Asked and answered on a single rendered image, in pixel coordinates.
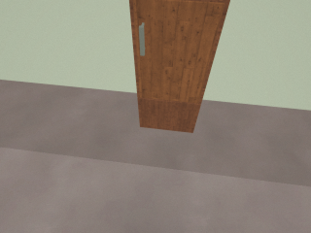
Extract cupboard door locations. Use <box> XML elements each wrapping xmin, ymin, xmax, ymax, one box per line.
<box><xmin>133</xmin><ymin>0</ymin><xmax>225</xmax><ymax>104</ymax></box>

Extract handle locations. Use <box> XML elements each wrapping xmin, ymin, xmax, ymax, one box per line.
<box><xmin>138</xmin><ymin>22</ymin><xmax>146</xmax><ymax>56</ymax></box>

